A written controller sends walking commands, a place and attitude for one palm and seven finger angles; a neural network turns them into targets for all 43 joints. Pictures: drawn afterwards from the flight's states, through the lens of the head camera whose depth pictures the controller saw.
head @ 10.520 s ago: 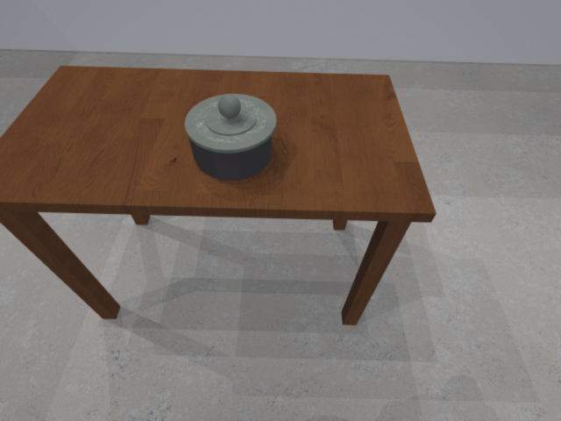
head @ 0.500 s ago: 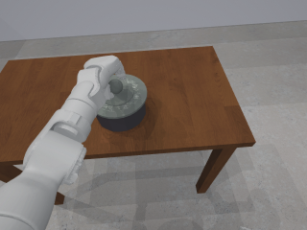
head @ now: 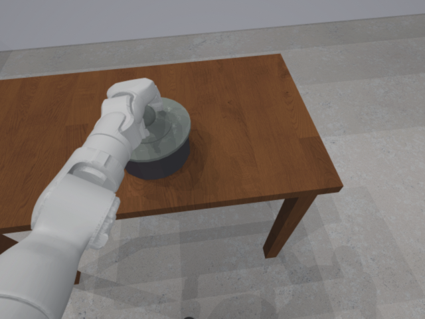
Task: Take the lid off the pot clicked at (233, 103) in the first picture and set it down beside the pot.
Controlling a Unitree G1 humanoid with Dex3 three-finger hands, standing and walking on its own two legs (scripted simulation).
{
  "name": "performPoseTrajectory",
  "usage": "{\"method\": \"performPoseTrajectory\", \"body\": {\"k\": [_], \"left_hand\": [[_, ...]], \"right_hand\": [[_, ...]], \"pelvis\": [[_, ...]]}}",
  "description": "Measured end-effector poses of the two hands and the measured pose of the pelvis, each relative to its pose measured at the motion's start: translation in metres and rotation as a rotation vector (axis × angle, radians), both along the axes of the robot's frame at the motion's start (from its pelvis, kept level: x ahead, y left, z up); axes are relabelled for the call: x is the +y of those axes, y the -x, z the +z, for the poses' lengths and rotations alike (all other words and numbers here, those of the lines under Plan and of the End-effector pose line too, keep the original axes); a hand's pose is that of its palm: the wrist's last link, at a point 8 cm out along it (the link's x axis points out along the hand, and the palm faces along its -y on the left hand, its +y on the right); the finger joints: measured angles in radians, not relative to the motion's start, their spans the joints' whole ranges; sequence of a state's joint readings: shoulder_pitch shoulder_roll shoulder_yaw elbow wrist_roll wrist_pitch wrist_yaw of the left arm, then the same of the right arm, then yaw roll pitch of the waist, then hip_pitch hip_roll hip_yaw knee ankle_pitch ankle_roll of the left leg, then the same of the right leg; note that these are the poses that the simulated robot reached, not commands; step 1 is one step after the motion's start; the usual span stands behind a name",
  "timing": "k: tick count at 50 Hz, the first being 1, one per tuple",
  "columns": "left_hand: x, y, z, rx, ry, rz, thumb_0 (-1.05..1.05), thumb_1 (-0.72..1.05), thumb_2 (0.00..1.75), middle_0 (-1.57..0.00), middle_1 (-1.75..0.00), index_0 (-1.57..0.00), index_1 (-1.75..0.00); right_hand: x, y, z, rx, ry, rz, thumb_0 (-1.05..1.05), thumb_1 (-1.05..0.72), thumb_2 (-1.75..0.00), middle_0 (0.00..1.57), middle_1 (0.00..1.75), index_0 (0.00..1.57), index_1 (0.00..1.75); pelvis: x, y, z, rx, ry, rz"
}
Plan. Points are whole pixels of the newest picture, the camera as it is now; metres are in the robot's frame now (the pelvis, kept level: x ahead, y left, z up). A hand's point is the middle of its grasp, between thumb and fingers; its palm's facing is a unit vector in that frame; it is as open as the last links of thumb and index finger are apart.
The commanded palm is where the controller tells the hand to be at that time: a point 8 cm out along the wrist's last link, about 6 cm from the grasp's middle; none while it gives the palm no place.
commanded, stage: lower the open fingers around the knob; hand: left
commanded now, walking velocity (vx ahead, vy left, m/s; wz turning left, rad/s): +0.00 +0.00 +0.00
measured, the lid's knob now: (144, 115) +0.52 +0.11 +0.07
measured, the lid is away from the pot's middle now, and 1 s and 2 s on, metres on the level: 0.00 0.01 0.01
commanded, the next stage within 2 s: close the fingers and squeeze the knob in 0.18 s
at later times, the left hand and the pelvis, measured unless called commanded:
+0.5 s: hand (138, 120) +0.49 +0.12 +0.09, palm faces -0.37 -0.10 -0.92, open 10.0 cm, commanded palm +0.50 +0.12 +0.16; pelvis +0.01 +0.00 +0.00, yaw +0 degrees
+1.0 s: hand (140, 121) +0.48 +0.11 +0.09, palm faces -0.35 -0.09 -0.93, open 8.1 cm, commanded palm +0.50 +0.11 +0.16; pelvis +0.00 +0.00 +0.00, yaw +0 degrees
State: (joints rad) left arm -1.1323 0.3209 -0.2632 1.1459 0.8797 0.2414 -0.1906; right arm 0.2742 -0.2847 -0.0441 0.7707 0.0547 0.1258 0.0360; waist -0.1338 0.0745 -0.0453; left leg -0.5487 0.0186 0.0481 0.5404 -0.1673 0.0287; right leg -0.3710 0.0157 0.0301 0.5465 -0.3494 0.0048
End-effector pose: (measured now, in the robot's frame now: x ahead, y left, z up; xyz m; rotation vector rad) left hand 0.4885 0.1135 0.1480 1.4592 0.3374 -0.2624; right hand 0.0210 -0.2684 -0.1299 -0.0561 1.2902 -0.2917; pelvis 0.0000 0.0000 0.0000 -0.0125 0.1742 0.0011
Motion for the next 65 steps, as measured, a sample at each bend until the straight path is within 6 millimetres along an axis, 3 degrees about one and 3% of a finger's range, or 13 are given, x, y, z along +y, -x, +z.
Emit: {"method": "performPoseTrajectory", "body": {"k": [8,16,26,36,47,58,65], "left_hand": [[0.000,-0.008,0.001,0.013,0.001,0.003,0.00,-0.29,1.44,-0.86,-0.09,-0.85,-0.09],[0.002,-0.008,0.001,0.004,0.022,-0.015,0.00,-0.29,1.42,-0.85,-0.11,-0.84,-0.10],[0.007,-0.002,-0.002,-0.004,0.012,-0.014,0.00,-0.12,1.11,-0.60,-0.60,-0.61,-0.61],[0.006,0.007,0.000,-0.012,0.009,-0.022,0.00,0.01,1.01,-0.56,-0.85,-0.56,-0.85],[0.001,0.010,0.003,-0.025,0.000,-0.017,0.00,0.13,0.95,-0.60,-0.97,-0.58,-0.96],[0.001,0.003,0.003,-0.001,0.004,-0.003,0.00,0.24,0.85,-0.64,-1.00,-0.63,-1.01],[0.002,0.001,0.003,-0.002,0.008,-0.014,0.00,0.27,0.75,-0.66,-1.00,-0.65,-1.00]], "right_hand": [[-0.003,0.009,0.001,0.024,0.009,-0.019,0.00,-0.91,-0.89,0.20,0.30,0.20,0.30],[-0.004,0.002,0.003,0.012,0.010,-0.017,0.00,-0.91,-0.89,0.20,0.30,0.19,0.30],[0.001,-0.022,0.003,-0.038,-0.001,0.010,0.00,-0.91,-0.89,0.20,0.30,0.19,0.30],[0.006,-0.036,0.003,-0.070,-0.016,0.036,0.00,-0.91,-0.89,0.20,0.30,0.20,0.30],[0.004,-0.025,0.001,-0.055,-0.019,0.026,0.00,-0.91,-0.89,0.20,0.30,0.20,0.30],[-0.002,-0.004,0.000,-0.009,-0.004,-0.002,0.00,-0.91,-0.89,0.20,0.30,0.20,0.30],[-0.005,-0.002,0.002,-0.001,0.004,-0.008,0.00,-0.91,-0.89,0.20,0.30,0.19,0.30]], "pelvis": [[-0.001,-0.004,0.000,0.011,0.001,-0.004],[-0.001,-0.008,0.000,0.007,0.002,-0.007],[0.001,-0.007,0.000,0.000,0.002,0.000],[0.002,-0.005,0.000,-0.012,0.002,0.008],[0.000,-0.001,0.000,-0.015,0.001,0.007],[-0.002,-0.002,0.001,-0.010,0.001,0.001],[-0.003,-0.005,0.001,-0.013,0.001,-0.001]]}}
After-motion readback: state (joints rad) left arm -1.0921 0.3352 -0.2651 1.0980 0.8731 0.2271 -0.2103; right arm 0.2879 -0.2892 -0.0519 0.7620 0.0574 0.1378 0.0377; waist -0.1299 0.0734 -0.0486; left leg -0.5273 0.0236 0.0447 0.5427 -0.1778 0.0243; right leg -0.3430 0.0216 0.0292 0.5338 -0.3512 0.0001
